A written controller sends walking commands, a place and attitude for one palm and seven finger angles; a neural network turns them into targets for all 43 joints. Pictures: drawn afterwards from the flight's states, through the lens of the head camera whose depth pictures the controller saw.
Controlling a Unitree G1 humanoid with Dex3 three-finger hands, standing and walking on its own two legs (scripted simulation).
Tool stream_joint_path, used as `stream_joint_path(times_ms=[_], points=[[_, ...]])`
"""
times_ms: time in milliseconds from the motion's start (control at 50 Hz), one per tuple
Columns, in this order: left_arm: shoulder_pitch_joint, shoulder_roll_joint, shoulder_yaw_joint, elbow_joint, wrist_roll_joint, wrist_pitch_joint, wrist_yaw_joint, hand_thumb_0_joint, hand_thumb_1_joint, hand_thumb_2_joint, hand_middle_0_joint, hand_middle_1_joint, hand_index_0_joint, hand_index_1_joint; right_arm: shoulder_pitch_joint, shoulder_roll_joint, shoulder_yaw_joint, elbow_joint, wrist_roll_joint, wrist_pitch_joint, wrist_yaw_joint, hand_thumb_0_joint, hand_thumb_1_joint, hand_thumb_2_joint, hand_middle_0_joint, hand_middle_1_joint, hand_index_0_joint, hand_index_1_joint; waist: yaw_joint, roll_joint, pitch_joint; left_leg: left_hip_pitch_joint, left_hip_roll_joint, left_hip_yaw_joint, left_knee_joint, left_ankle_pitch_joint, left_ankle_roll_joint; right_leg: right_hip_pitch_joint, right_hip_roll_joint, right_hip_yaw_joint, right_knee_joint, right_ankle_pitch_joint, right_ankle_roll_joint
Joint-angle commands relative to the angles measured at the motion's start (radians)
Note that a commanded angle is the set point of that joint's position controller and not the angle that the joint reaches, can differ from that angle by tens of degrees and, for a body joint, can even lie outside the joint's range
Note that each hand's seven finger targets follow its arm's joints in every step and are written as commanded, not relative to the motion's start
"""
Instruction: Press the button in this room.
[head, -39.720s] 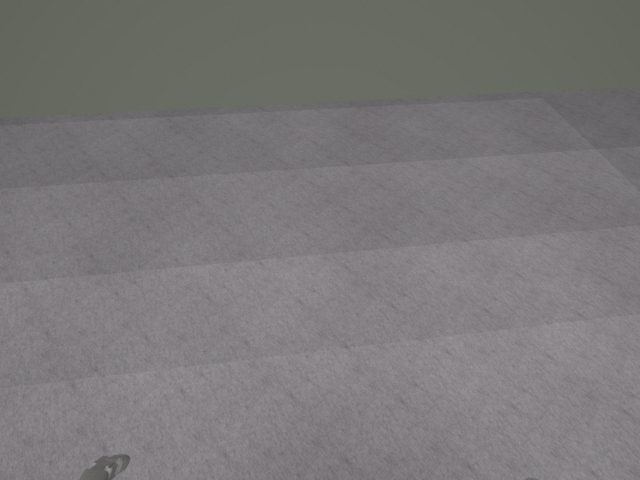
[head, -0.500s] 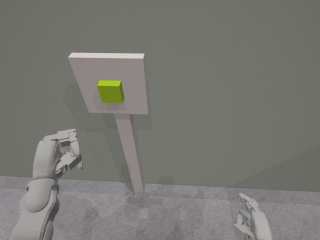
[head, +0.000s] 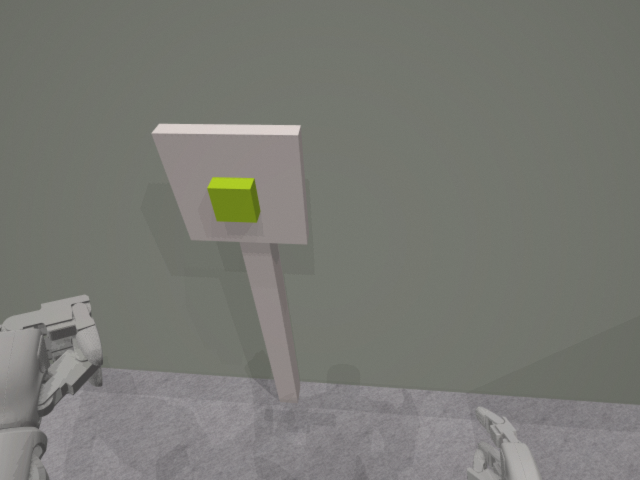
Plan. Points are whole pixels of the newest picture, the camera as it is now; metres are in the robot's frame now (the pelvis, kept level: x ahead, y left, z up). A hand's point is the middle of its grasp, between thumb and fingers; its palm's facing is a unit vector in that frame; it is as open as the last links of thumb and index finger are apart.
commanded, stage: draw the hand back to the body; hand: left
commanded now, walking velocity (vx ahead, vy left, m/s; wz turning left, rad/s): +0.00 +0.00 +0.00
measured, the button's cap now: (235, 198) +0.50 +0.20 +0.10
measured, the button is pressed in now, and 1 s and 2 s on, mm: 0 0 0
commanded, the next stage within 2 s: step back with the hand held close in 0.30 s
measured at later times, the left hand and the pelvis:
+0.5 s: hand (69, 361) +0.17 +0.25 +0.17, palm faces +0.44 -0.81 -0.39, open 3.1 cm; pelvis -0.01 +0.00 +0.00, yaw +0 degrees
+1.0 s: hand (36, 419) +0.12 +0.26 +0.15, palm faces +0.39 -0.79 -0.47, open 3.1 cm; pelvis -0.07 +0.01 -0.01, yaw +0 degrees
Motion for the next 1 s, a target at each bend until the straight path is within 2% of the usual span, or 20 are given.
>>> stream_joint_path(times_ms=[0, 80, 180, 220, 320, 360, 400, 420, 440, 460, 520, 560, 640, 660, 720, 760, 820, 900, 940, 980], points=[[-0.025, 0.167, 0.128, -0.275, 0.001, -0.075, 0.019, 0.000, 0.900, 0.900, -1.300, -1.500, -1.300, -1.500, -0.141, -0.089, -0.034, -0.179, 0.006, -0.067, -0.007, 0.000, -0.900, -0.900, 0.200, 0.300, 0.200, 0.300, 0.009, -0.011, -0.069, -0.074, -0.005, -0.020, -0.038, 0.388, 0.008, 0.082, 0.009, 0.033, -0.022, 0.277, -0.016], [-0.057, 0.133, 0.093, -0.213, 0.007, -0.064, 0.020, 0.000, 0.900, 0.900, -1.300, -1.500, -1.300, -1.500, -0.133, -0.097, -0.035, -0.163, 0.005, -0.065, -0.010, 0.000, -0.900, -0.900, 0.200, 0.300, 0.200, 0.300, -0.009, -0.051, 0.017, -0.097, -0.004, -0.020, -0.049, 0.313, 0.011, 0.031, 0.011, 0.029, -0.044, 0.208, -0.014], [-0.079, 0.148, 0.107, -0.226, 0.009, -0.069, 0.027, 0.000, 0.900, 0.900, -1.300, -1.500, -1.300, -1.500, -0.134, -0.095, -0.035, -0.166, 0.002, -0.064, -0.018, 0.000, -0.900, -0.900, 0.200, 0.300, 0.200, 0.300, -0.002, -0.044, -0.018, -0.087, -0.009, -0.024, -0.055, 0.277, 0.014, 0.049, 0.008, 0.034, -0.044, 0.173, -0.017], [-0.087, 0.157, 0.113, -0.263, 0.010, -0.073, 0.030, 0.000, 0.900, 0.900, -1.300, -1.500, -1.300, -1.500, -0.137, -0.093, -0.033, -0.171, 0.001, -0.070, -0.017, 0.000, -0.900, -0.900, 0.200, 0.300, 0.200, 0.300, 0.004, -0.007, -0.054, -0.077, -0.012, -0.027, -0.052, 0.296, 0.011, 0.070, 0.007, 0.035, -0.035, 0.191, -0.019], [-0.071, 0.157, 0.114, -0.277, 0.010, -0.071, 0.033, 0.000, 0.900, 0.900, -1.300, -1.500, -1.300, -1.500, -0.141, -0.089, -0.029, -0.169, 0.000, -0.081, -0.015, 0.000, -0.900, -0.900, 0.200, 0.300, 0.200, 0.300, 0.008, 0.017, -0.038, -0.091, -0.010, -0.033, -0.057, 0.302, 0.003, 0.076, 0.010, 0.033, -0.034, 0.194, -0.022], [-0.055, 0.155, 0.119, -0.249, 0.007, -0.066, 0.031, 0.000, 0.900, 0.900, -1.300, -1.500, -1.300, -1.500, -0.143, -0.091, -0.031, -0.165, 0.000, -0.082, -0.016, 0.000, -0.900, -0.900, 0.200, 0.300, 0.200, 0.300, 0.009, -0.029, -0.017, -0.098, -0.008, -0.034, -0.060, 0.291, 0.003, 0.067, 0.016, 0.033, -0.047, 0.183, -0.021], [-0.098, 0.155, 0.120, -0.202, 0.008, -0.062, 0.033, 0.000, 0.900, 0.900, -1.300, -1.500, -1.300, -1.500, -0.139, -0.093, -0.029, -0.156, 0.000, -0.074, -0.017, 0.000, -0.900, -0.900, 0.200, 0.300, 0.200, 0.300, 0.000, -0.036, 0.014, -0.114, -0.008, -0.032, -0.067, 0.269, 0.003, 0.055, 0.013, 0.033, -0.045, 0.166, -0.020], [-0.194, 0.260, 0.247, -0.271, -0.002, -0.102, 0.032, 0.000, 0.900, 0.900, -1.300, -1.500, -1.300, -1.500, -0.117, -0.116, -0.036, -0.200, 0.006, -0.042, -0.010, 0.000, -0.900, -0.900, 0.200, 0.300, 0.200, 0.300, -0.042, -0.071, 0.096, -0.200, 0.015, -0.039, -0.048, 0.182, 0.025, -0.043, -0.035, 0.130, -0.105, 0.186, -0.017], [-0.093, 0.189, 0.197, -0.171, 0.004, -0.104, 0.024, 0.000, 0.900, 0.900, -1.300, -1.500, -1.300, -1.500, -0.114, -0.101, -0.038, -0.178, 0.003, -0.021, -0.012, 0.000, -0.900, -0.900, 0.200, 0.300, 0.200, 0.300, -0.046, -0.110, 0.074, -0.184, 0.011, -0.051, -0.040, 0.161, 0.025, -0.052, -0.051, 0.128, -0.119, 0.162, -0.020], [-0.092, 0.190, 0.185, -0.198, 0.009, -0.108, 0.019, 0.000, 0.900, 0.900, -1.300, -1.500, -1.300, -1.500, -0.129, -0.108, -0.042, -0.190, 0.003, -0.009, -0.011, 0.000, -0.900, -0.900, 0.200, 0.300, 0.200, 0.300, -0.045, -0.094, 0.081, -0.179, 0.008, -0.049, -0.039, 0.179, 0.025, -0.062, -0.053, 0.131, -0.126, 0.184, -0.021], [-0.012, 0.151, 0.144, -0.209, 0.013, -0.119, 0.015, 0.000, 0.900, 0.900, -1.300, -1.500, -1.300, -1.500, -0.133, -0.122, -0.047, -0.199, -0.003, 0.020, -0.003, 0.000, -0.900, -0.900, 0.200, 0.300, 0.200, 0.300, -0.050, -0.034, -0.010, -0.181, 0.018, -0.048, -0.043, 0.240, 0.023, -0.018, -0.054, 0.099, -0.075, 0.228, -0.015], [0.030, 0.166, 0.157, -0.253, 0.014, -0.127, 0.017, 0.000, 0.900, 0.900, -1.300, -1.500, -1.300, -1.500, -0.142, -0.126, -0.053, -0.211, -0.005, 0.032, -0.003, 0.000, -0.900, -0.900, 0.200, 0.300, 0.200, 0.300, -0.046, -0.005, -0.082, -0.180, 0.024, -0.051, -0.040, 0.312, 0.023, 0.024, -0.050, 0.083, -0.032, 0.296, -0.010], [0.100, 0.214, 0.212, -0.314, 0.012, -0.136, 0.033, 0.000, 0.900, 0.900, -1.300, -1.500, -1.300, -1.500, -0.136, -0.117, -0.067, -0.239, 0.004, 0.056, -0.002, 0.000, -0.900, -0.900, 0.200, 0.300, 0.200, 0.300, -0.046, -0.064, -0.178, -0.223, 0.034, -0.060, -0.016, 0.355, 0.021, 0.081, -0.052, 0.078, 0.033, 0.382, -0.005], [0.109, 0.234, 0.230, -0.334, 0.011, -0.138, 0.036, 0.000, 0.900, 0.900, -1.300, -1.500, -1.300, -1.500, -0.141, -0.122, -0.070, -0.243, 0.006, 0.060, -0.004, 0.000, -0.900, -0.900, 0.200, 0.300, 0.200, 0.300, -0.045, -0.047, -0.190, -0.232, 0.034, -0.065, -0.009, 0.363, 0.020, 0.083, -0.053, 0.080, 0.045, 0.396, -0.006], [0.135, 0.234, 0.240, -0.351, 0.008, -0.145, 0.042, 0.000, 0.900, 0.900, -1.300, -1.500, -1.300, -1.500, -0.134, -0.117, -0.075, -0.255, 0.011, 0.066, -0.009, 0.000, -0.900, -0.900, 0.200, 0.300, 0.200, 0.300, -0.048, -0.051, -0.192, -0.265, 0.045, -0.078, -0.002, 0.390, 0.019, 0.077, -0.049, 0.075, 0.091, 0.423, -0.004], [0.133, 0.232, 0.238, -0.358, 0.011, -0.146, 0.043, 0.000, 0.900, 0.900, -1.300, -1.500, -1.300, -1.500, -0.140, -0.123, -0.077, -0.256, 0.008, 0.064, -0.013, 0.000, -0.900, -0.900, 0.200, 0.300, 0.200, 0.300, -0.047, 0.007, -0.170, -0.293, 0.055, -0.086, -0.016, 0.389, 0.022, 0.061, -0.036, 0.067, 0.117, 0.401, 0.002], [0.123, 0.207, 0.222, -0.330, 0.016, -0.147, 0.043, 0.000, 0.900, 0.900, -1.300, -1.500, -1.300, -1.500, -0.130, -0.123, -0.078, -0.254, 0.010, 0.057, -0.015, 0.000, -0.900, -0.900, 0.200, 0.300, 0.200, 0.300, -0.050, 0.004, -0.124, -0.375, 0.081, -0.095, -0.042, 0.308, 0.038, 0.059, -0.025, 0.066, 0.165, 0.341, 0.009], [0.092, 0.191, 0.210, -0.311, 0.024, -0.152, 0.045, 0.000, 0.900, 0.900, -1.300, -1.500, -1.300, -1.500, -0.120, -0.126, -0.076, -0.249, 0.011, 0.044, -0.016, 0.000, -0.900, -0.900, 0.200, 0.300, 0.200, 0.300, -0.054, -0.019, -0.073, -0.509, 0.094, -0.106, -0.065, 0.076, 0.061, 0.063, -0.032, 0.097, 0.192, 0.244, 0.009], [0.064, 0.191, 0.205, -0.315, 0.030, -0.158, 0.048, 0.000, 0.900, 0.900, -1.300, -1.500, -1.300, -1.500, -0.112, -0.127, -0.075, -0.248, 0.011, 0.035, -0.014, 0.000, -0.900, -0.900, 0.200, 0.300, 0.200, 0.300, -0.059, -0.059, -0.049, -0.553, 0.078, -0.102, -0.047, -0.070, 0.066, 0.036, -0.047, 0.131, 0.158, 0.163, 0.002], [0.042, 0.200, 0.205, -0.329, 0.035, -0.166, 0.053, 0.000, 0.900, 0.900, -1.300, -1.500, -1.300, -1.500, -0.107, -0.124, -0.072, -0.247, 0.007, 0.029, -0.016, 0.000, -0.900, -0.900, 0.200, 0.300, 0.200, 0.300, -0.064, -0.098, -0.032, -0.537, 0.042, -0.087, 0.005, -0.165, 0.061, -0.043, -0.079, 0.187, 0.068, 0.040, -0.013]])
